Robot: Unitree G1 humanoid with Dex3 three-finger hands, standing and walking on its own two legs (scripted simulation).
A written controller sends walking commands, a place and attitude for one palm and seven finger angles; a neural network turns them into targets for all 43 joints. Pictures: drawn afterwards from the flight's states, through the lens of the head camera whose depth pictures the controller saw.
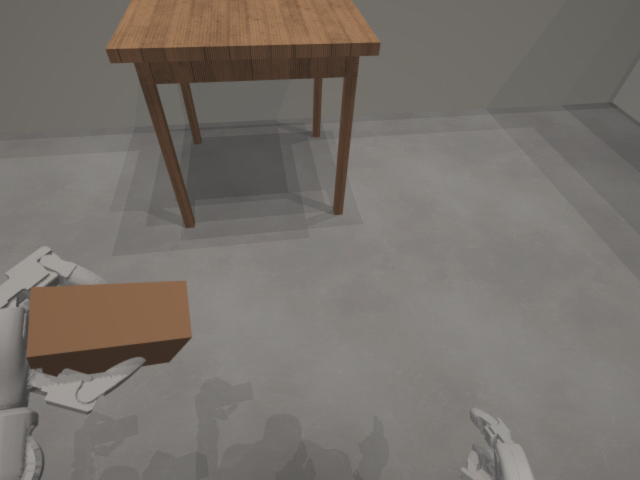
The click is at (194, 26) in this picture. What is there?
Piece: table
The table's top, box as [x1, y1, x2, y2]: [106, 0, 380, 62]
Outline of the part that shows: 106,47 106,51 110,62 139,62 378,55 380,42 351,0 131,0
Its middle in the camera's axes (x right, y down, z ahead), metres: -0.28 -0.85 +1.43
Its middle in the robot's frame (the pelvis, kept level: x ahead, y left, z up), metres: +1.63 +0.37 +0.00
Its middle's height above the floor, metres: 0.77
